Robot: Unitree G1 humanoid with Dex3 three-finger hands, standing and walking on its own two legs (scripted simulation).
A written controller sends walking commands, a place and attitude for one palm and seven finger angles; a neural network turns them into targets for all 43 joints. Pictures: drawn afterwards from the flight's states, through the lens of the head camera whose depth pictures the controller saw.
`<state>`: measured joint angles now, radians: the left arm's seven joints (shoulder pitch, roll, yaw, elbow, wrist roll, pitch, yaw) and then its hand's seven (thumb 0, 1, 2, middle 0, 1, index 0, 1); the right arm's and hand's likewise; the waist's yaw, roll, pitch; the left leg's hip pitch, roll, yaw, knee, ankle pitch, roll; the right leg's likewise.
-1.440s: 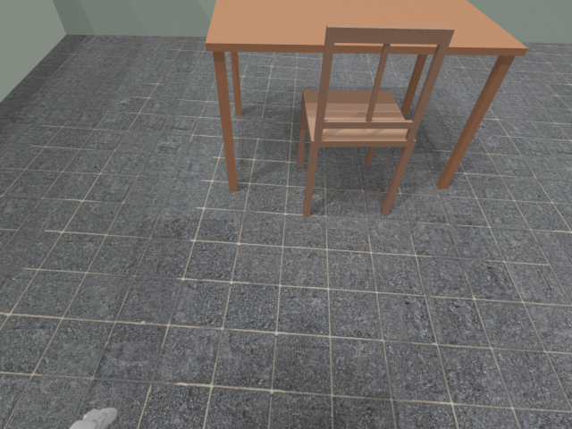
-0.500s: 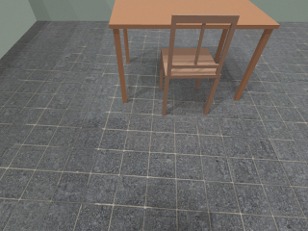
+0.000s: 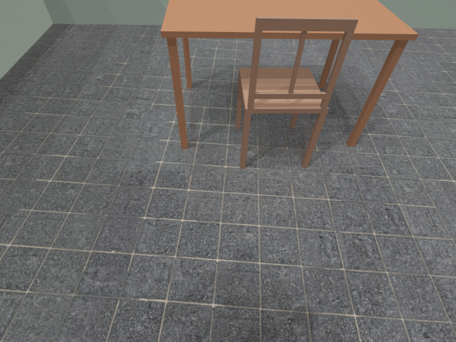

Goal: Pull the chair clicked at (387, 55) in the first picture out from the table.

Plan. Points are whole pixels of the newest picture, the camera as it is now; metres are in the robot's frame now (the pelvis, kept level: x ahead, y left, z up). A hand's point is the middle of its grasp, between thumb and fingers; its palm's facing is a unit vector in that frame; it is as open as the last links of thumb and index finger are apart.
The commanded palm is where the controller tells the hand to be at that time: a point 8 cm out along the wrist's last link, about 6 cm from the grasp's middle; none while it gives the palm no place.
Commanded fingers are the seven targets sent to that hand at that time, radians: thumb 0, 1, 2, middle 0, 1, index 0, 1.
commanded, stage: walk to a spot facing it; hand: left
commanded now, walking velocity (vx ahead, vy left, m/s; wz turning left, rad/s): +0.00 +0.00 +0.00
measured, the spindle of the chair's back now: (296, 64) +1.22 -0.23 -0.11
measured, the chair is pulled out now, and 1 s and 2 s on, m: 0.00 0.00 0.00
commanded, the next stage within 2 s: none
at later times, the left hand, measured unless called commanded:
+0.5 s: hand out of the picture +0.06 +0.18 -0.18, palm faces -0.16 -0.95 -0.27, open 7.4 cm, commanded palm none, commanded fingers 0.00 0.90 0.90 -0.20 -0.30 -0.20 -0.30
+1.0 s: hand out of the picture +0.09 +0.16 -0.16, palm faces -0.31 -0.93 -0.21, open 7.4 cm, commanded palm none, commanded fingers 0.00 0.90 0.90 -0.20 -0.30 -0.20 -0.30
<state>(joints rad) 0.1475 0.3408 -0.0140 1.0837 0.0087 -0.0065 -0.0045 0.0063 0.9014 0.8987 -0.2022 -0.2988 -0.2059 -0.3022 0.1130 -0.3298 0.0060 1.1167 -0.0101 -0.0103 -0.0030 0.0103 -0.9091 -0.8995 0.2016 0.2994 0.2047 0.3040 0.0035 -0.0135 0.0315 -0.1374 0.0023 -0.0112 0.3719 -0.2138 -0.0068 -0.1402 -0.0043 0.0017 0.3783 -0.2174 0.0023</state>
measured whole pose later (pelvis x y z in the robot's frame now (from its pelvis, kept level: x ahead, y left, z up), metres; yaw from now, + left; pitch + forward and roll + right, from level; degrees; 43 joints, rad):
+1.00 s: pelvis +0.04 -0.03 +0.00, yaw -25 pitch +2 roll +0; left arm 0.41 0.18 0.04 0.97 0.03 -0.03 -0.01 0.01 0.90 0.90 -0.20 -0.30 -0.21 -0.30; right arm 0.14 -0.24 -0.06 0.93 -0.03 0.01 0.01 0.01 -0.91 -0.90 0.20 0.30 0.20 0.30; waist 0.07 0.00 -0.01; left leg -0.49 0.06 -0.01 0.86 -0.30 -0.08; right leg -0.15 0.10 0.17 0.34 -0.21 -0.06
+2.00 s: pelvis +0.38 -0.23 -0.01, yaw -59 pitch +2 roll +0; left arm 0.28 0.21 0.06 1.01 0.02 -0.07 0.00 -0.01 0.93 0.90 -0.20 -0.30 -0.20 -0.30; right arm 0.19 -0.18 -0.06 0.95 -0.03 -0.03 -0.01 0.02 -0.94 -0.90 0.20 0.30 0.20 0.30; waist -0.02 0.03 0.03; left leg -0.65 0.19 0.03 1.08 -0.24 -0.06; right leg -0.12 0.09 -0.05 0.42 -0.33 -0.11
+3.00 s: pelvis +0.51 -0.51 -0.01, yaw -72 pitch -1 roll +0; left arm 0.11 0.11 0.01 0.94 0.02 0.00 0.02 0.00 0.90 0.90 -0.20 -0.30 -0.21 -0.30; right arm 0.30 -0.14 -0.04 1.03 -0.02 0.06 -0.01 0.01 -0.92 -0.90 0.20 0.30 0.20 0.30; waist -0.04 0.01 0.03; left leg -0.41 0.10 0.10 0.93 -0.44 -0.06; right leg -0.28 -0.06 -0.28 0.49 -0.20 -0.07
